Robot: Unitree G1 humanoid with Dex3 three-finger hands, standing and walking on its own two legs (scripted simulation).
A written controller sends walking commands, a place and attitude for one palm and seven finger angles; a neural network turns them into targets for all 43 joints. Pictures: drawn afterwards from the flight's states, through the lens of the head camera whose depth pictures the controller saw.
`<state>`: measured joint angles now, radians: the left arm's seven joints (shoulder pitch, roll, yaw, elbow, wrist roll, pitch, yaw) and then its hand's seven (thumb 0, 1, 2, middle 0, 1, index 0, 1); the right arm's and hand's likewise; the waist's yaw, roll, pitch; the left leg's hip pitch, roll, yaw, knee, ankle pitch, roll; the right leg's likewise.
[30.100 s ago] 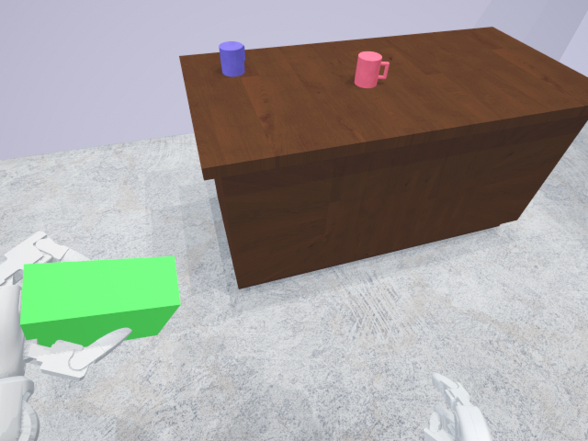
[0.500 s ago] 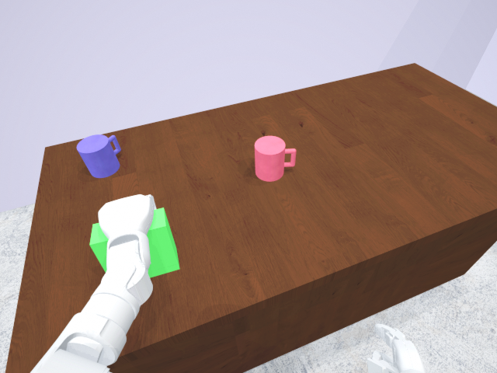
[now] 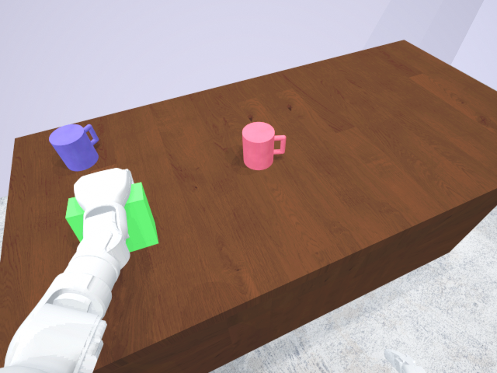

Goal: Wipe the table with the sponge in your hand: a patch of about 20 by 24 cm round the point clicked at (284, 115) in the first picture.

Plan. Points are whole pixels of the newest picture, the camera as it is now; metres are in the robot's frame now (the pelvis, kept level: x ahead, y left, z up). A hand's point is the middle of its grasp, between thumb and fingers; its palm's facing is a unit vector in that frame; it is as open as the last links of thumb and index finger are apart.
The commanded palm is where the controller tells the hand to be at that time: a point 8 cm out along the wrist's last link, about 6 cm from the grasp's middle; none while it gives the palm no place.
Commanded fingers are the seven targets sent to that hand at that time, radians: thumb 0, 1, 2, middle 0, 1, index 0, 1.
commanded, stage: wipe forward along the middle lane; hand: left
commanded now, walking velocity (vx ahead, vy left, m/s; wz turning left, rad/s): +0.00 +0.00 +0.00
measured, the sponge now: (120, 230) +0.37 +0.27 -0.02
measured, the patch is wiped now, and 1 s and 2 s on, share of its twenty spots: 1.00 1.00 1.00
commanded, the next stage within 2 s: slide back across to the first lane in 0.42 s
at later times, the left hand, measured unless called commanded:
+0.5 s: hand (108, 187) +0.44 +0.30 +0.03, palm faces -0.11 +0.00 -0.99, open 9.6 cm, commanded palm +0.42 +0.29 +0.07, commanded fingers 0.00 0.10 1.30 -1.20 -1.60 -1.20 -1.60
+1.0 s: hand (83, 186) +0.44 +0.35 +0.04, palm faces -0.09 -0.04 -1.00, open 9.6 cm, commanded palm +0.40 +0.35 +0.09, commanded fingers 0.00 0.10 1.30 -1.20 -1.60 -1.20 -1.60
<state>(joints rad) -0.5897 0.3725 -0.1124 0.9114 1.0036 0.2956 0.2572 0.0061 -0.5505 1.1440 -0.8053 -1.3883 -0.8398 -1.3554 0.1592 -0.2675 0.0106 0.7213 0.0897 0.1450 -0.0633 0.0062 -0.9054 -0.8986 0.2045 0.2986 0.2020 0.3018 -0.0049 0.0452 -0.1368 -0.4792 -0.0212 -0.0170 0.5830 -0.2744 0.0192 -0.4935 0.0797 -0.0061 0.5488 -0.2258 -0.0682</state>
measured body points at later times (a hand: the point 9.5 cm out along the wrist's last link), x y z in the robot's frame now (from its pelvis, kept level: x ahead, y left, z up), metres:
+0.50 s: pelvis +0.00 +0.02 -0.01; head +0.06 +0.02 +0.44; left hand +0.44 +0.29 +0.09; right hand +0.10 -0.24 -0.13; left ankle +0.00 +0.11 -0.73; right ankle +0.02 -0.08 -0.73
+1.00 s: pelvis +0.03 +0.04 +0.00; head +0.07 +0.05 +0.45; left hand +0.44 +0.35 +0.09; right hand +0.12 -0.22 -0.12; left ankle +0.00 +0.11 -0.73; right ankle +0.02 -0.08 -0.73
